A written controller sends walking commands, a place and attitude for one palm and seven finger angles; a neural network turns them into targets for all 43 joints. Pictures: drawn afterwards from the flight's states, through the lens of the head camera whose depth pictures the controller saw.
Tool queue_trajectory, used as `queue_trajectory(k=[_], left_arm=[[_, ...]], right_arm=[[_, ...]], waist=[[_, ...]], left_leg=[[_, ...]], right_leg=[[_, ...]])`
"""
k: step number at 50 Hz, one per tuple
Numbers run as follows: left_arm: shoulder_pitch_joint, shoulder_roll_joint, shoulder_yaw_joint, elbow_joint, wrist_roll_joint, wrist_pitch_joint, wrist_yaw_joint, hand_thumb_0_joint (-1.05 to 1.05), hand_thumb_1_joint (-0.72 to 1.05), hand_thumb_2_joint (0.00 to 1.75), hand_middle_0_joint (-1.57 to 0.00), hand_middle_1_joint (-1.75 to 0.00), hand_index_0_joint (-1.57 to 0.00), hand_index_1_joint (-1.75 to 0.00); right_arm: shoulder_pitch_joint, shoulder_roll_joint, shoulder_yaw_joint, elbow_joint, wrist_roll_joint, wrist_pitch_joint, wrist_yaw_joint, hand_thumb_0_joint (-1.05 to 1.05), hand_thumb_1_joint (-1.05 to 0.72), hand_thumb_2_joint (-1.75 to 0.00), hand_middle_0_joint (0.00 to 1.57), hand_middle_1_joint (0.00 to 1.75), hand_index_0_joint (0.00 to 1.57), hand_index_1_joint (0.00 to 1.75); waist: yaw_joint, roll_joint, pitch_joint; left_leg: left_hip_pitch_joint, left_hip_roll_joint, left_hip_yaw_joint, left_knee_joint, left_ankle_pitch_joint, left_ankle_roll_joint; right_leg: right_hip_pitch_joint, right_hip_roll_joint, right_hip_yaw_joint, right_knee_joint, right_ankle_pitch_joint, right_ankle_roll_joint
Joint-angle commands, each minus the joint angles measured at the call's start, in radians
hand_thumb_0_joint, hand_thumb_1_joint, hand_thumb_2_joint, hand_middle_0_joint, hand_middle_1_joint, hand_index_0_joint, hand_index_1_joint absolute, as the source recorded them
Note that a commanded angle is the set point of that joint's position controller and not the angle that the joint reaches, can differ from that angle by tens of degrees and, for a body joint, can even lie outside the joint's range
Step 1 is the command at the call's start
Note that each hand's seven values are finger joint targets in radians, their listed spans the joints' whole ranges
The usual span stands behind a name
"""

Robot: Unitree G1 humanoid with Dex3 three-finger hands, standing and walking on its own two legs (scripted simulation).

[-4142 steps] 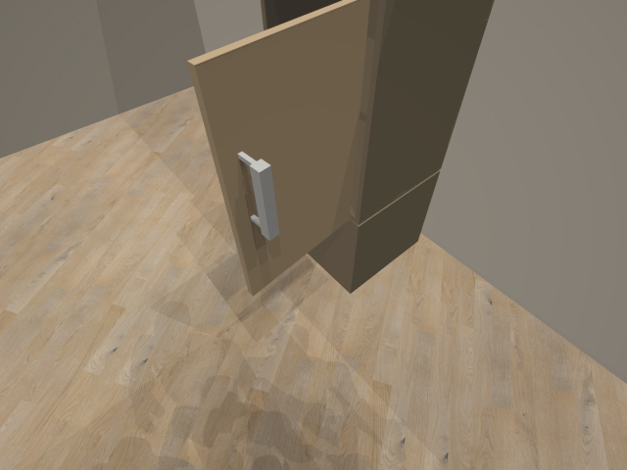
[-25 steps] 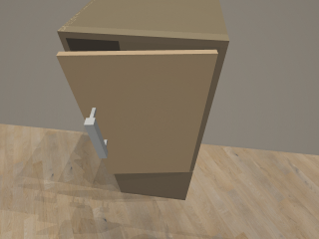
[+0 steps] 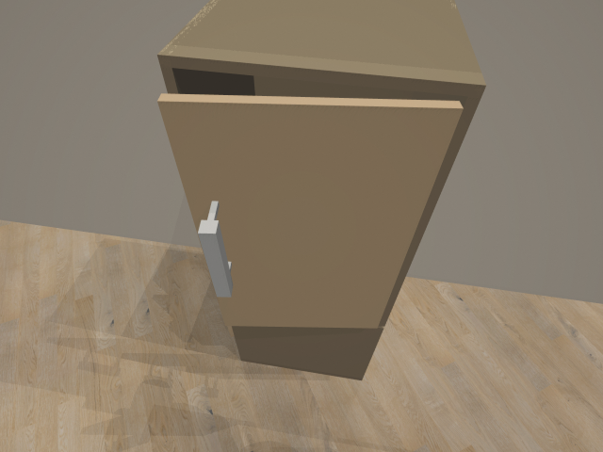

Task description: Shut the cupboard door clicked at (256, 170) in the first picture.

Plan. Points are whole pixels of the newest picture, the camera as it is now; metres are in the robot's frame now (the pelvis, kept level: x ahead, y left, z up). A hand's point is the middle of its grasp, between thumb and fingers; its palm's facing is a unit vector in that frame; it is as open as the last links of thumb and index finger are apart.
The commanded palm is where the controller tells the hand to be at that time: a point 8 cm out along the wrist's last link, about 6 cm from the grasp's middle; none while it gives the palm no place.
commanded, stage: look again from close up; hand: left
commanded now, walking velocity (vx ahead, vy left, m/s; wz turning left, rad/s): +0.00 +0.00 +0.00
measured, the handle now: (219, 251) +0.42 +0.17 -0.01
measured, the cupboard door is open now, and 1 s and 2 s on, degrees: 8 8 8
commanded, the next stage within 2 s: shuffle to correct the standing spot in 0.60 s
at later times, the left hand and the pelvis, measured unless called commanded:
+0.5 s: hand out of the picture -0.01 +0.16 -0.18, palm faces +0.03 -0.99 -0.14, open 7.3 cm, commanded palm none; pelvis +0.01 +0.01 +0.00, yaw -1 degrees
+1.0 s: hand out of the picture -0.02 +0.14 -0.18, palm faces +0.04 -0.99 -0.15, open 7.3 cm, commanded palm none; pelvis +0.00 -0.01 +0.00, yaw +0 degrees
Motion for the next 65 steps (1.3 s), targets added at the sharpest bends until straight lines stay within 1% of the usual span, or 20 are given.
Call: queue_trajectory(k=[1, 12, 19, 24, 27, 36, 42, 45, 48, 50, 52, 54, 55, 56, 57, 58, 59, 60, 63, 65], left_arm=[[0.071, 0.078, 0.015, -0.015, -0.002, -0.009, 0.009, 0.0, 0.9, 0.9, -0.2, -0.3, -0.2, -0.3], [0.083, 0.067, 0.015, -0.005, -0.001, -0.006, 0.012, 0.0, 0.9, 0.9, -0.2, -0.3, -0.2, -0.3], [0.082, 0.063, 0.018, -0.004, -0.001, -0.003, 0.015, 0.0, 0.9, 0.9, -0.2, -0.3, -0.2, -0.3], [0.086, 0.06, 0.018, -0.006, -0.001, -0.002, 0.015, 0.0, 0.9, 0.9, -0.2, -0.3, -0.2, -0.3], [0.086, 0.06, 0.019, -0.006, -0.001, 0.0, 0.015, 0.0, 0.9, 0.9, -0.2, -0.3, -0.2, -0.3], [0.094, 0.055, 0.02, -0.006, -0.001, -0.001, 0.015, 0.0, 0.9, 0.9, -0.2, -0.3, -0.2, -0.3], [0.103, 0.053, 0.027, -0.013, -0.003, 0.011, 0.015, 0.0, 0.9, 0.9, -0.2, -0.3, -0.2, -0.3], [0.099, 0.054, 0.036, -0.03, 0.002, 0.023, 0.011, 0.0, 0.9, 0.9, -0.2, -0.3, -0.2, -0.3], [0.09, 0.054, 0.047, -0.049, 0.008, 0.036, 0.003, 0.0, 0.9, 0.9, -0.2, -0.3, -0.2, -0.3], [0.077, 0.055, 0.058, -0.068, 0.014, 0.046, -0.001, 0.0, 0.9, 0.9, -0.2, -0.3, -0.2, -0.3], [0.078, 0.05, 0.066, -0.085, 0.015, 0.053, -0.006, 0.0, 0.9, 0.9, -0.2, -0.3, -0.2, -0.3], [0.105, 0.046, 0.071, -0.091, 0.015, 0.053, -0.01, 0.0, 0.9, 0.9, -0.2, -0.3, -0.2, -0.3], [0.123, 0.046, 0.071, -0.089, 0.015, 0.046, -0.009, 0.0, 0.9, 0.9, -0.2, -0.3, -0.2, -0.3], [0.128, 0.057, 0.065, -0.087, 0.015, 0.032, -0.003, 0.0, 0.9, 0.9, -0.2, -0.3, -0.2, -0.3], [0.11, 0.087, 0.058, -0.084, 0.009, 0.018, 0.002, 0.0, 0.9, 0.9, -0.2, -0.3, -0.2, -0.3], [0.098, 0.11, 0.054, -0.083, 0.003, 0.0, 0.008, 0.0, 0.9, 0.9, -0.2, -0.3, -0.2, -0.3], [0.077, 0.112, 0.052, -0.092, 0.002, -0.006, 0.013, 0.0, 0.9, 0.9, -0.2, -0.3, -0.2, -0.3], [0.061, 0.104, 0.048, -0.093, 0.002, -0.011, 0.015, 0.0, 0.9, 0.9, -0.2, -0.3, -0.2, -0.3], [0.068, 0.125, 0.053, -0.09, 0.001, -0.026, 0.015, 0.0, 0.9, 0.9, -0.2, -0.3, -0.2, -0.3], [0.092, 0.144, 0.059, -0.089, 0.003, -0.029, 0.013, 0.0, 0.9, 0.9, -0.2, -0.3, -0.2, -0.3]], right_arm=[[0.065, -0.088, -0.018, -0.011, 0.001, -0.017, -0.008, 0.0, -0.9, -0.9, 0.2, 0.3, 0.2, 0.3], [0.062, -0.08, -0.018, 0.008, 0.003, -0.015, -0.011, 0.0, -0.9, -0.9, 0.2, 0.3, 0.2, 0.3], [0.071, -0.077, -0.019, 0.015, 0.003, -0.017, -0.015, 0.0, -0.9, -0.9, 0.2, 0.3, 0.2, 0.3], [0.074, -0.073, -0.019, 0.019, 0.003, -0.016, -0.015, 0.0, -0.9, -0.9, 0.2, 0.3, 0.2, 0.3], [0.078, -0.072, -0.019, 0.021, 0.002, -0.014, -0.014, 0.0, -0.9, -0.9, 0.2, 0.3, 0.2, 0.3], [0.088, -0.06, -0.019, 0.025, 0.004, -0.016, -0.015, 0.0, -0.9, -0.9, 0.2, 0.3, 0.2, 0.3], [0.084, -0.068, -0.033, 0.018, 0.004, -0.017, -0.025, 0.0, -0.9, -0.9, 0.2, 0.3, 0.2, 0.3], [0.096, -0.08, -0.047, 0.014, 0.002, -0.01, -0.036, 0.0, -0.9, -0.9, 0.2, 0.3, 0.2, 0.3], [0.095, -0.091, -0.061, 0.01, -0.002, 0.0, -0.046, 0.0, -0.9, -0.9, 0.2, 0.3, 0.2, 0.3], [0.084, -0.101, -0.072, 0.004, -0.007, 0.007, -0.05, 0.0, -0.9, -0.9, 0.2, 0.3, 0.2, 0.3], [0.055, -0.118, -0.081, -0.012, -0.011, 0.015, -0.049, 0.0, -0.9, -0.9, 0.2, 0.3, 0.2, 0.3], [0.019, -0.13, -0.088, -0.027, -0.013, 0.023, -0.046, 0.0, -0.9, -0.9, 0.2, 0.3, 0.2, 0.3], [0.009, -0.12, -0.087, -0.032, -0.011, 0.026, -0.041, 0.0, -0.9, -0.9, 0.2, 0.3, 0.2, 0.3], [0.01, -0.079, -0.076, -0.04, -0.006, 0.026, -0.033, 0.0, -0.9, -0.9, 0.2, 0.3, 0.2, 0.3], [0.018, -0.021, -0.06, -0.043, 0.0, 0.028, -0.021, 0.0, -0.9, -0.9, 0.2, 0.3, 0.2, 0.3], [0.023, 0.007, -0.049, -0.041, 0.0, 0.039, -0.014, 0.0, -0.9, -0.9, 0.2, 0.3, 0.2, 0.3], [0.006, -0.009, -0.048, -0.039, -0.003, 0.045, -0.008, 0.0, -0.9, -0.9, 0.2, 0.3, 0.2, 0.3], [0.002, -0.013, -0.046, -0.029, -0.005, 0.043, -0.005, 0.0, -0.9, -0.9, 0.2, 0.3, 0.2, 0.3], [0.012, -0.026, -0.048, -0.017, -0.001, 0.038, -0.002, 0.0, -0.9, -0.9, 0.2, 0.3, 0.2, 0.3], [0.0, -0.043, -0.052, -0.026, 0.0, 0.041, 0.0, 0.0, -0.9, -0.9, 0.2, 0.3, 0.2, 0.3]], waist=[[-0.005, 0.002, 0.044], [-0.004, 0.0, 0.059], [-0.003, 0.001, 0.053], [-0.002, 0.005, 0.063], [-0.004, 0.008, 0.078], [-0.003, -0.009, 0.083], [-0.006, 0.031, 0.056], [-0.012, 0.048, 0.047], [-0.017, 0.077, 0.043], [-0.018, 0.097, 0.042], [-0.011, 0.098, 0.036], [0.008, 0.075, 0.025], [0.016, 0.045, 0.016], [0.013, -0.036, 0.012], [-0.005, -0.126, 0.008], [-0.007, -0.236, -0.014], [0.007, -0.224, 0.029], [0.004, -0.16, 0.066], [0.007, -0.045, 0.036], [0.019, -0.058, 0.022]], left_leg=[[-0.061, 0.152, -0.163, -0.123, 0.093, -0.032], [-0.042, 0.156, -0.159, -0.132, 0.118, -0.033], [-0.021, 0.161, -0.158, -0.131, 0.19, -0.034], [-0.024, 0.162, -0.16, -0.141, 0.174, -0.035], [-0.035, 0.165, -0.164, -0.164, 0.099, -0.039], [-0.038, 0.17, -0.171, -0.174, 0.095, -0.039], [-0.001, 0.208, -0.214, -0.15, 0.261, -0.034], [0.035, 0.25, -0.251, -0.138, 0.348, -0.013], [0.044, 0.303, -0.277, -0.134, 0.355, 0.035], [0.015, 0.342, -0.301, -0.124, 0.362, 0.079], [-0.035, 0.353, -0.302, -0.108, 0.328, 0.097], [-0.093, 0.326, -0.269, -0.055, 0.294, 0.074], [-0.148, 0.28, -0.229, -0.016, 0.192, 0.039], [-0.192, 0.182, -0.161, 0.039, 0.017, -0.009], [-0.198, 0.085, -0.085, 0.094, -0.143, -0.05], [-0.164, 0.057, -0.067, 0.167, -0.184, -0.066], [-0.171, 0.065, -0.096, 0.238, -0.199, -0.063], [-0.193, 0.066, -0.111, 0.283, -0.169, -0.063], [-0.245, 0.068, -0.107, 0.334, -0.159, -0.085], [-0.276, 0.067, -0.106, 0.378, -0.161, -0.1]], right_leg=[[0.024, -0.046, 0.069, -0.058, 0.069, -0.057], [0.026, -0.045, 0.07, -0.066, 0.079, -0.051], [0.034, -0.043, 0.067, -0.058, 0.092, -0.048], [0.03, -0.043, 0.07, -0.061, 0.087, -0.048], [0.017, -0.041, 0.071, -0.061, 0.066, -0.047], [0.013, -0.039, 0.069, -0.059, 0.069, -0.045], [-0.012, -0.022, 0.039, -0.017, 0.055, -0.033], [-0.067, -0.006, 0.029, 0.026, 0.012, -0.035], [-0.128, 0.005, 0.03, 0.111, -0.069, -0.041], [-0.16, 0.01, 0.04, 0.197, -0.14, -0.045], [-0.15, 0.017, 0.047, 0.225, -0.162, -0.05], [-0.082, 0.025, 0.047, 0.125, -0.066, -0.055], [-0.013, 0.017, 0.065, 0.04, 0.022, -0.059], [0.019, -0.033, 0.149, -0.042, 0.064, -0.075], [-0.002, -0.117, 0.242, -0.13, -0.021, -0.107], [-0.037, -0.177, 0.319, -0.238, -0.146, -0.127], [-0.088, -0.196, 0.358, -0.3, -0.228, -0.129], [-0.083, -0.193, 0.368, -0.306, -0.186, -0.129], [0.034, -0.211, 0.334, -0.254, 0.089, -0.149], [0.086, -0.222, 0.319, -0.226, 0.211, -0.171]])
